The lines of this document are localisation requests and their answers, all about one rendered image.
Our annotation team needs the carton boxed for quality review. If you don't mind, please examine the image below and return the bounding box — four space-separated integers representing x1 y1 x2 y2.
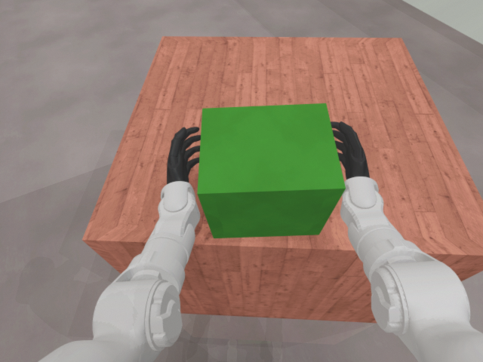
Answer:
197 103 346 238

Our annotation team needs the robot right hand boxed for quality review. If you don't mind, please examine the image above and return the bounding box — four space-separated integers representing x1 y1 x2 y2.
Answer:
331 121 370 179

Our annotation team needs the robot left forearm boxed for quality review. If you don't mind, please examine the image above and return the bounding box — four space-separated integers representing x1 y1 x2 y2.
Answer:
93 181 200 334

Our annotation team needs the robot right forearm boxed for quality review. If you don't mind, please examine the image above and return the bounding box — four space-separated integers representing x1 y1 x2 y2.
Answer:
340 176 470 320

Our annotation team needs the robot left hand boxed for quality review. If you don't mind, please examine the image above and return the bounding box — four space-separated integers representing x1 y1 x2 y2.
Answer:
167 127 201 184

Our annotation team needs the robot right upper arm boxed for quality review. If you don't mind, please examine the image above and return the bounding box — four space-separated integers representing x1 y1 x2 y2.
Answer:
371 261 483 362

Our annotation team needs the robot left upper arm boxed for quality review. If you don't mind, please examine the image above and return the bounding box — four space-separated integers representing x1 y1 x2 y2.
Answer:
38 279 182 362

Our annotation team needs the pedestal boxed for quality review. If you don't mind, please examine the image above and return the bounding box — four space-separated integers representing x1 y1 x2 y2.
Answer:
82 36 483 323

